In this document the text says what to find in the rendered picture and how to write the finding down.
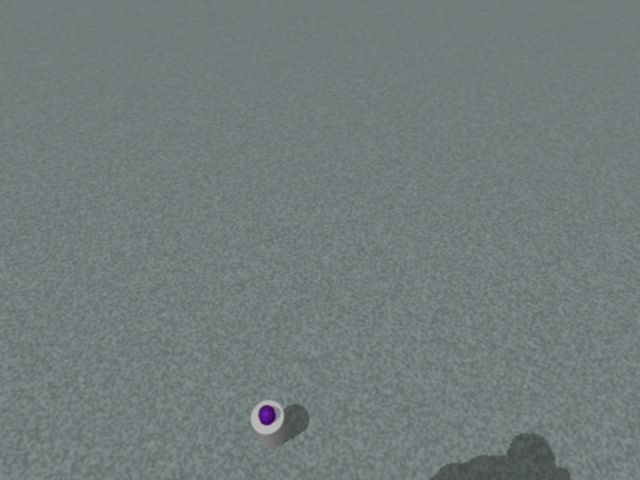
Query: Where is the bottle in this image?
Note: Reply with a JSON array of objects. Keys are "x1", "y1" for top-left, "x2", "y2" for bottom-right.
[{"x1": 251, "y1": 400, "x2": 287, "y2": 448}]

